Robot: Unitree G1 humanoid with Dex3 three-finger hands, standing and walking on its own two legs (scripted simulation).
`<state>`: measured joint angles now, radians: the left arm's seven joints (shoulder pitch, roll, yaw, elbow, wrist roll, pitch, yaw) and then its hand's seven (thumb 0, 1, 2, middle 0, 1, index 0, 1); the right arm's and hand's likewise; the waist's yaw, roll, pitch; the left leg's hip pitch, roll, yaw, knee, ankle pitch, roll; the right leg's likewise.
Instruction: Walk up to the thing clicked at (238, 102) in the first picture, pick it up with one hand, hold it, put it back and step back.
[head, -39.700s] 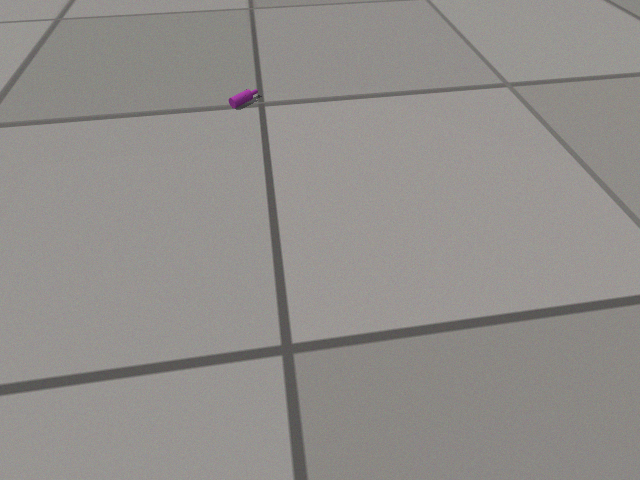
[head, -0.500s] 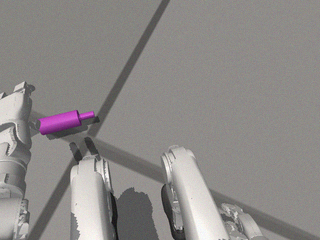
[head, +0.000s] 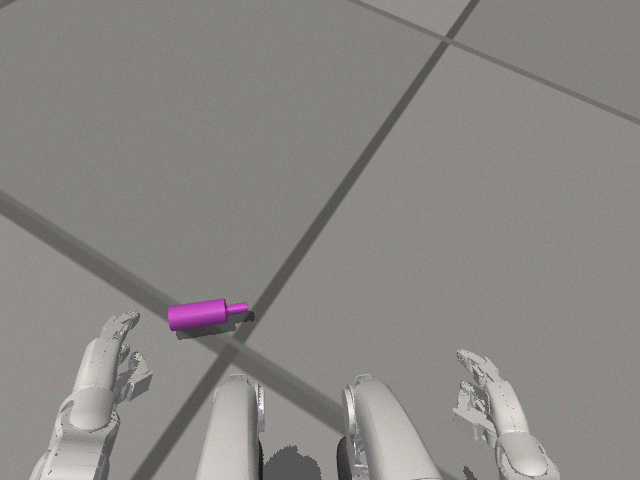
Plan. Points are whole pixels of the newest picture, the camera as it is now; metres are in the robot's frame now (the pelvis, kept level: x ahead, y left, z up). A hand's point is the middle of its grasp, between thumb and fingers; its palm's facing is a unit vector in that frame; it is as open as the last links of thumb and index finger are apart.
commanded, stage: home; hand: left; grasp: from above
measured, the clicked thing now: (210, 312) +0.50 +0.22 -0.55
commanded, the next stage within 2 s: none
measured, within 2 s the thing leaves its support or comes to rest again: neither
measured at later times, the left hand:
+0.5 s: hand (109, 390) +0.22 +0.19 +0.08, palm faces +0.10 -0.97 -0.22, open 7.4 cm
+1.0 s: hand (116, 406) +0.21 +0.18 +0.08, palm faces +0.10 -0.97 -0.21, open 7.4 cm
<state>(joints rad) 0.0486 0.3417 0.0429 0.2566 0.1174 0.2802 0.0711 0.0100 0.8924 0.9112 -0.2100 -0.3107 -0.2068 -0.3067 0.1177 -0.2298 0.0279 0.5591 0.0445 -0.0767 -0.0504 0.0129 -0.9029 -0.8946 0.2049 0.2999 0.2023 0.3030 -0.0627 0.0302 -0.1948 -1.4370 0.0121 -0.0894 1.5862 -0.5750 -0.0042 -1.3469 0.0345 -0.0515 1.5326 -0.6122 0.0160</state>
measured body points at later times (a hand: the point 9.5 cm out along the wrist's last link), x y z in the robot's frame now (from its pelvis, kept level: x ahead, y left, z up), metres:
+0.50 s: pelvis +0.07 +0.00 +0.13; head +0.08 +0.00 +0.58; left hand +0.22 +0.24 +0.10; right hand +0.22 -0.24 +0.06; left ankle +0.08 +0.11 -0.55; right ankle +0.06 -0.13 -0.55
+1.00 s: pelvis +0.06 -0.01 +0.13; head +0.07 -0.01 +0.58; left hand +0.20 +0.23 +0.10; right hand +0.23 -0.24 +0.07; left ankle +0.08 +0.11 -0.55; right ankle +0.06 -0.13 -0.55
